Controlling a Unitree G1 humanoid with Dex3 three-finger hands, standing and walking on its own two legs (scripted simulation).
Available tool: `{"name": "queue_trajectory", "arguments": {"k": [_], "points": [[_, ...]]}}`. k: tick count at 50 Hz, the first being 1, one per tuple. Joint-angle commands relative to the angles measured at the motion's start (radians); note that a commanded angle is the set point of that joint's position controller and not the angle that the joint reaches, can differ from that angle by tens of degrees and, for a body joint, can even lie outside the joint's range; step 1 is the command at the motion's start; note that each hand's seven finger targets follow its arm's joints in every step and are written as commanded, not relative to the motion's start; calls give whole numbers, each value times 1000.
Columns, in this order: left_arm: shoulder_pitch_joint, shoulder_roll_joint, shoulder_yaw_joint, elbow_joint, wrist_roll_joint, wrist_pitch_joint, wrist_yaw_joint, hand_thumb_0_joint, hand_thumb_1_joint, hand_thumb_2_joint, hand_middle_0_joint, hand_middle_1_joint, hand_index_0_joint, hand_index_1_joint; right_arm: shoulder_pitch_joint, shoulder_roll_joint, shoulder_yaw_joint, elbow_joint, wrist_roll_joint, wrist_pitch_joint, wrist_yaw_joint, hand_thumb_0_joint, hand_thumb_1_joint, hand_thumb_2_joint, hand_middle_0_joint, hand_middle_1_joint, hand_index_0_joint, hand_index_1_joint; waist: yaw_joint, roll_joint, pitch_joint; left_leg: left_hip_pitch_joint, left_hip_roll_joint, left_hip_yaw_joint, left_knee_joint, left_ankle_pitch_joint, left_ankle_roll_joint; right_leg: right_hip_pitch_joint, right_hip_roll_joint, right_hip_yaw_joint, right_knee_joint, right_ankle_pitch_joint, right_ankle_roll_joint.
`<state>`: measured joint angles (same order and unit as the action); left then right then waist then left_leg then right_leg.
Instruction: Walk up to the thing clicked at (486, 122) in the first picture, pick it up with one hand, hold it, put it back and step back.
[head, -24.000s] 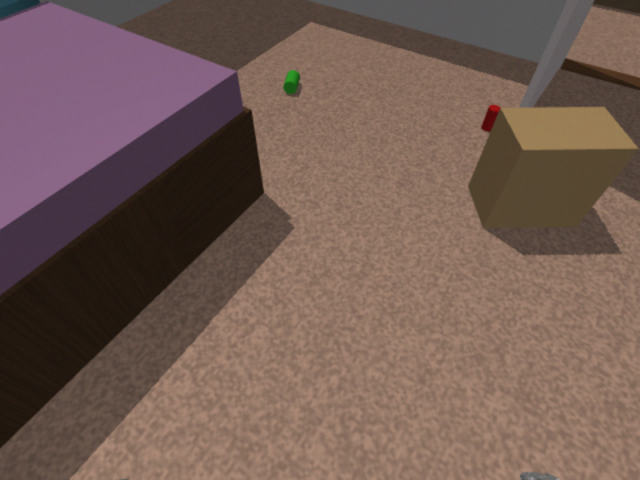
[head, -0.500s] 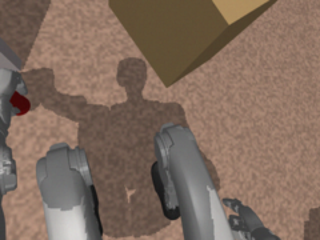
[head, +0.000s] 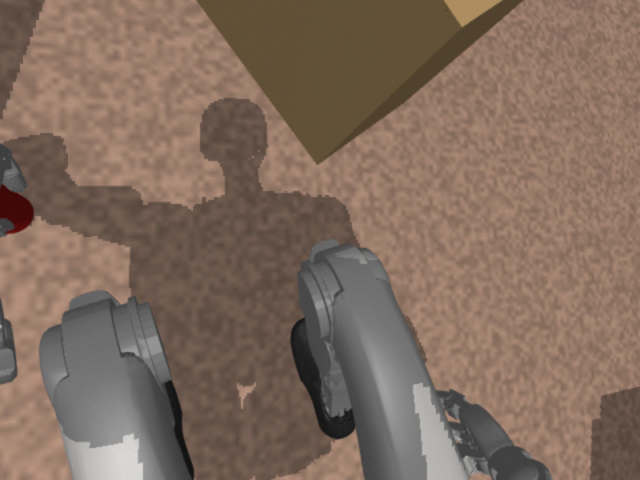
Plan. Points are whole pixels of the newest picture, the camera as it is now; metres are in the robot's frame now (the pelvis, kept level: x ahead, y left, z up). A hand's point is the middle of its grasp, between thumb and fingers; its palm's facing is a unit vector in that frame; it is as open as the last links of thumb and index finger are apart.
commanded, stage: rest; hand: left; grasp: from above
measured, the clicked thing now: out of the picture +0.45 +0.32 -0.25
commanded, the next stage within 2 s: open in 0.38 s
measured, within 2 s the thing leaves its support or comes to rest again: neither
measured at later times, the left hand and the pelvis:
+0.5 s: hand out of the picture +0.44 +0.30 -0.21, palm faces -0.45 -0.12 -0.88, open 7.0 cm; pelvis +0.00 +0.00 -0.01, yaw -2 degrees
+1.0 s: hand out of the picture +0.45 +0.30 -0.21, palm faces -0.43 -0.12 -0.90, open 11.2 cm; pelvis +0.00 +0.00 -0.01, yaw -3 degrees
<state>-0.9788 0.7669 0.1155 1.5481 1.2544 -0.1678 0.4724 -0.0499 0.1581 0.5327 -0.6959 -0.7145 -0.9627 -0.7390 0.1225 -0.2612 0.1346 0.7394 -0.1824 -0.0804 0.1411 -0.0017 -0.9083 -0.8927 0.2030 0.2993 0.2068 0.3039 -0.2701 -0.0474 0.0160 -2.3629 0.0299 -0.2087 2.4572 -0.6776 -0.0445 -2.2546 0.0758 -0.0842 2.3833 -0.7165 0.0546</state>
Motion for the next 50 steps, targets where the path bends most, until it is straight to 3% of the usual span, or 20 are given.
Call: {"name": "queue_trajectory", "arguments": {"k": [1, 7, 8, 13, 16, 22, 23, 24, 27, 28, 31, 34, 37, 40, 43, 45, 46, 50], "points": [[-303, 272, 30, -143, -10, -10, 63, 0, 689, 805, -1015, -780, -1041, -752, 204, -270, -79, 2, -3, -13, -7, 0, -905, -898, 200, 300, 200, 300, -3, 392, -692, 543, 3, 133, -215, 196, 59, 331, 16, -118, -233, 288, -82], [-311, 280, 22, -132, -10, -10, 81, 0, 682, 810, -1011, -778, -1035, -752, 195, -271, -67, 3, -12, -23, 6, 0, -906, -899, 200, 300, 200, 300, -21, 378, -684, 509, 8, 127, -195, 183, 64, 351, 24, -116, -235, 289, -76], [-315, 295, 38, -138, -11, -13, 88, 0, 682, 809, -1008, -768, -1032, -742, 200, -285, -67, -3, -13, -22, 4, 0, -903, -897, 200, 300, 200, 300, -21, 369, -699, 512, 6, 125, -190, 189, 65, 357, 22, -121, -239, 294, -74], [-295, 260, 5, -55, -19, -8, 93, 0, 683, 769, -1001, -764, -1031, -732, 191, -281, -58, 4, -16, -34, 12, 0, -906, -898, 200, 300, 200, 300, -36, 335, -619, 476, 8, 119, -190, 154, 68, 329, 28, -124, -240, 266, -74], [-292, 289, 18, -42, -22, -11, 98, 0, 689, 770, -1001, -770, -1032, -736, 187, -296, -52, -7, -17, -39, 12, 0, -904, -898, 200, 300, 200, 300, -33, 326, -638, 473, 9, 112, -185, 162, 69, 344, 28, -132, -240, 268, -74], [-308, 287, -4, -4, -20, -19, 99, 0, 687, 745, -1002, -753, -1034, -720, 183, -303, -40, -13, -20, -55, 17, 0, -906, -899, 200, 300, 200, 300, -57, 320, -589, 464, 11, 103, -189, 127, 68, 321, 33, -142, -240, 234, -76], [-304, 288, -12, 1, -20, -20, 101, 0, 691, 745, -1012, -745, -1042, -714, 175, -296, -35, -14, -20, -57, 19, 0, -907, -900, 200, 300, 200, 300, -48, 331, -583, 457, 13, 105, -188, 129, 69, 334, 35, -132, -244, 240, -74], [-311, 281, -11, 10, -20, -20, 102, 0, 690, 725, -1006, -740, -1039, -705, 182, -302, -37, -11, -21, -61, 20, 0, -906, -899, 200, 300, 200, 300, -62, 314, -588, 468, 11, 100, -188, 132, 69, 329, 35, -140, -242, 242, -73], [-298, 302, -1, 18, -22, -22, 112, 0, 450, 687, -766, -754, -799, -717, 176, -309, -32, -15, -22, -67, 21, 0, -897, -896, 201, 300, 200, 300, -47, 315, -582, 453, 12, 102, -185, 129, 69, 332, 36, -139, -246, 238, -73], [-303, 291, -10, 22, -16, -21, 112, 0, 370, 673, -694, -755, -731, -716, 180, -310, -31, -16, -23, -70, 23, 0, -896, -896, 201, 300, 200, 300, -60, 320, -564, 456, 11, 102, -187, 120, 67, 322, 35, -144, -244, 229, -74], [-317, 309, -7, 22, -12, -24, 116, 0, 146, 679, -592, -753, -622, -723, 179, -311, -31, -16, -24, -75, 25, 0, -896, -896, 201, 300, 201, 300, -56, 344, -565, 460, 12, 98, -197, 106, 63, 313, 36, -147, -240, 212, -78], [-327, 309, -9, -5, -11, -25, 121, 0, 66, 758, -545, -777, -562, -760, 174, -312, -28, -21, -27, -78, 29, 0, -894, -897, 201, 301, 201, 301, -58, 354, -587, 479, 14, 96, -196, 118, 63, 325, 37, -148, -240, 226, -76], [-307, 327, 8, -14, -8, -19, 135, 0, -21, 770, -484, -796, -498, -781, 170, -308, -27, -14, -27, -76, 29, 0, -897, -898, 201, 301, 201, 301, -36, 382, -622, 495, 14, 102, -193, 147, 60, 342, 36, -144, -233, 257, -76], [-322, 303, -7, 7, -11, -11, 132, 0, -70, 793, -439, -819, -452, -805, 173, -311, -30, -13, -31, -78, 34, 0, -896, -898, 201, 301, 201, 301, -64, 368, -579, 468, 14, 99, -185, 128, 62, 310, 36, -150, -236, 241, -76], [-319, 319, 1, -27, -13, -1, 132, 0, -156, 806, -382, -820, -390, -811, 168, -306, -30, -10, -32, -75, 37, 0, -895, -898, 201, 301, 201, 301, -43, 409, -627, 500, 15, 100, -198, 145, 58, 334, 38, -145, -234, 256, -78], [-303, 284, -14, -16, -24, 9, 128, 0, -199, 823, -336, -858, -348, -845, 170, -298, -27, -9, -33, -71, 41, 0, -894, -897, 201, 301, 201, 301, -48, 395, -624, 499, 16, 99, -198, 160, 59, 348, 40, -144, -234, 274, -77], [-299, 281, -15, 5, -24, 13, 124, 0, -215, 852, -327, -873, -336, -864, 175, -303, -29, -7, -34, -71, 42, 0, -895, -898, 201, 301, 201, 301, -59, 379, -608, 489, 15, 97, -195, 156, 61, 336, 39, -148, -235, 273, -76], [-299, 284, -20, -9, -32, 16, 106, 0, -302, 871, -253, -903, -262, -893, 169, -305, -30, -8, -29, -70, 42, 0, -894, -898, 201, 301, 201, 301, -54, 391, -592, 496, 16, 94, -196, 159, 58, 318, 37, -151, -229, 269, -80]]}}
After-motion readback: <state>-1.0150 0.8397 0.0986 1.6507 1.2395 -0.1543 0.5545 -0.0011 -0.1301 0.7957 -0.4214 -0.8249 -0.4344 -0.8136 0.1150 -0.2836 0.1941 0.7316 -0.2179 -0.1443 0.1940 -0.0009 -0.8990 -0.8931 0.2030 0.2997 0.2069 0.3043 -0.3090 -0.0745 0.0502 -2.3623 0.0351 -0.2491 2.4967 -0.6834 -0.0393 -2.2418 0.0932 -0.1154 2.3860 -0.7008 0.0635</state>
